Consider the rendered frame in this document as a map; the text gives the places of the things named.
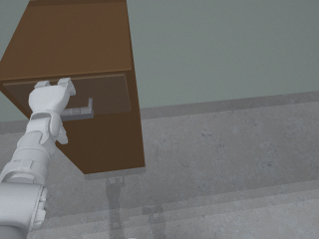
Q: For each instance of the handle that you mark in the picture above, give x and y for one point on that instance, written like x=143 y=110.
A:
x=78 y=113

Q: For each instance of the robot left forearm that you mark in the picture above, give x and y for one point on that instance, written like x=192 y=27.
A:
x=30 y=160

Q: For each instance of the left robot upper arm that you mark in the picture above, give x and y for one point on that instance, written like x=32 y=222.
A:
x=22 y=208

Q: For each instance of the drawer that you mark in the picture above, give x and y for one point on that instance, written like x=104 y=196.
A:
x=109 y=92

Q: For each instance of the cabinet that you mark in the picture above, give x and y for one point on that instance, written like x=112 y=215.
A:
x=57 y=39

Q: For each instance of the left robot hand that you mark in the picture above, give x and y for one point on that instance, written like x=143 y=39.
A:
x=52 y=98

